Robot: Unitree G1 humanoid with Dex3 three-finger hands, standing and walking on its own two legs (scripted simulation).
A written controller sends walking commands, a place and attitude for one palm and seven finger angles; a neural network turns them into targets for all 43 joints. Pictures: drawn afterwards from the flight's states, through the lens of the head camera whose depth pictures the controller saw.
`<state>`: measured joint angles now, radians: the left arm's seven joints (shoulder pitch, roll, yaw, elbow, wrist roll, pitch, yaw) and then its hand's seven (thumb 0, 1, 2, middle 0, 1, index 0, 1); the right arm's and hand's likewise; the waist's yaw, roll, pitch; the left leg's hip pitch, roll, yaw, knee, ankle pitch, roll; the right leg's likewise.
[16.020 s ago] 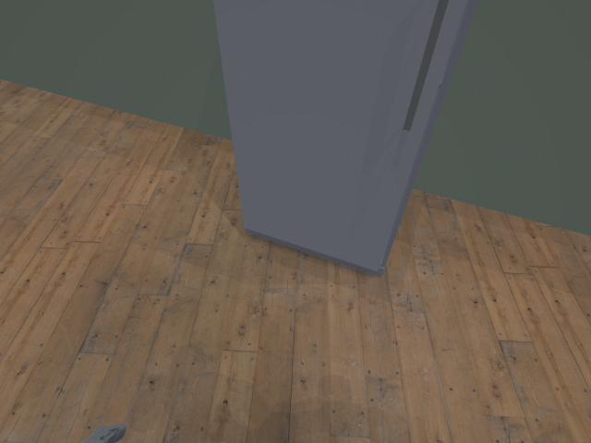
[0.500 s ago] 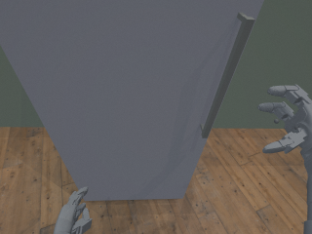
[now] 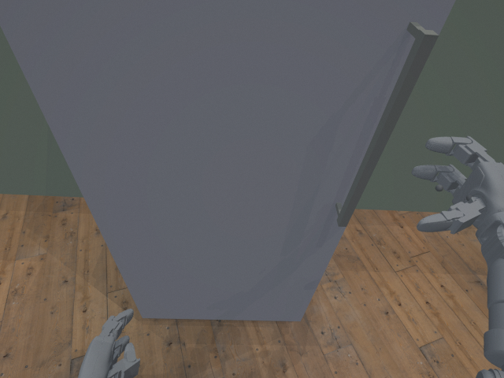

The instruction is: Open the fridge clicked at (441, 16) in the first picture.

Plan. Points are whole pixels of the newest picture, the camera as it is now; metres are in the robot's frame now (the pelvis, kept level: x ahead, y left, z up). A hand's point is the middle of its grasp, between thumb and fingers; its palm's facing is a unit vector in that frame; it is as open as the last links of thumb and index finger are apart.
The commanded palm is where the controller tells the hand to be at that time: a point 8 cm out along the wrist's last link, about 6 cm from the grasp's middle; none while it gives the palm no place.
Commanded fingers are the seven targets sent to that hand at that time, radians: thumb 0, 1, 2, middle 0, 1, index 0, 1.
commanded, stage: move the hooked fingers beside the handle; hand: right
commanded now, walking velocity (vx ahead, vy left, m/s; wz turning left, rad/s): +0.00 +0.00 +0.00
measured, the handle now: (370, 146) +0.46 -0.16 +0.17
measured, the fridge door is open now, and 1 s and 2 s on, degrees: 0 0 0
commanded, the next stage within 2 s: none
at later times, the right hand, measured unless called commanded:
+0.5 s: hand (424, 161) +0.41 -0.23 +0.19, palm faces -0.01 +1.00 -0.03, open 14.0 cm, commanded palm +0.37 -0.28 +0.18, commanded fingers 0.00 0.50 -0.30 0.30 1.20 0.30 1.20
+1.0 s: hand (421, 179) +0.39 -0.22 +0.17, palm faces +0.00 +1.00 -0.04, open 14.0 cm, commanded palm +0.37 -0.27 +0.18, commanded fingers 0.00 0.50 -0.30 0.30 1.20 0.30 1.20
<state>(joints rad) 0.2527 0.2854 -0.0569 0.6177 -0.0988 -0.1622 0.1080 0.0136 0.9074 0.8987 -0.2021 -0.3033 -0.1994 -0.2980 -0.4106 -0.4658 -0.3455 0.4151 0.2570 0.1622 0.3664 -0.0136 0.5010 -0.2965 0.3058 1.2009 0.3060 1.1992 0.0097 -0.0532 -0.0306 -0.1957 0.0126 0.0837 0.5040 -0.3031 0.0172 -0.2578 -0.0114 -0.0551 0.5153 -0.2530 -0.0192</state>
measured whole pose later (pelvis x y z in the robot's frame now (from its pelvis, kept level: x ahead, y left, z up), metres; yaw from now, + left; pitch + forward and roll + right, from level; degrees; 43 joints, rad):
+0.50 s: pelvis +0.00 +0.01 +0.00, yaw +1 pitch +2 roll +0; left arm 0.31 0.30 -0.04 0.65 -0.09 -0.12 0.10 0.01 0.91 0.90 -0.20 -0.30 -0.20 -0.30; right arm -0.59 -0.51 -0.38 0.69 0.23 0.04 0.38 -0.01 0.50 -0.30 0.31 1.20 0.31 1.20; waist 0.05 -0.03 -0.05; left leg -0.24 -0.01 0.07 0.52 -0.31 0.03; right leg -0.30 -0.03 -0.06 0.53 -0.26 -0.01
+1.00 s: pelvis +0.00 +0.00 +0.00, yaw +0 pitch +1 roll +0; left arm 0.25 0.27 -0.06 0.60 -0.09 -0.12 0.10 0.01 0.91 0.90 -0.20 -0.30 -0.20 -0.30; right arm -0.51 -0.44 -0.32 0.55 0.23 0.10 0.32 -0.01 0.50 -0.30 0.31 1.20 0.31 1.20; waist 0.02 -0.04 -0.03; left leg -0.23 0.01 0.07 0.51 -0.30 0.01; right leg -0.29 -0.01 -0.06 0.53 -0.26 -0.03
